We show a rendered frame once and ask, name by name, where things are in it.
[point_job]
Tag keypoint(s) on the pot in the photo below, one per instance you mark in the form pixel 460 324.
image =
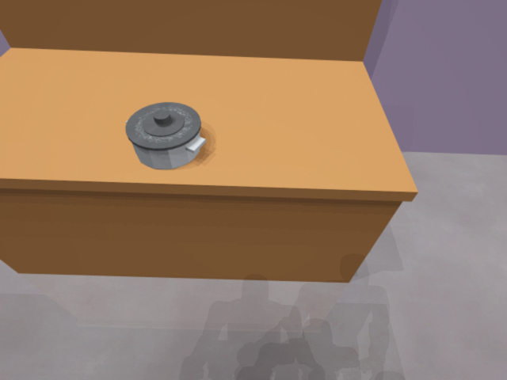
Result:
pixel 170 159

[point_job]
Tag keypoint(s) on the table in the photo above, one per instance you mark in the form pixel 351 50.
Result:
pixel 300 173

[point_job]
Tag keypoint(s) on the knob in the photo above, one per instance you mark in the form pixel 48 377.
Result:
pixel 162 116

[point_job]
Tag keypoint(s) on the lid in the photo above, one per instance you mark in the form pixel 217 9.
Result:
pixel 143 132

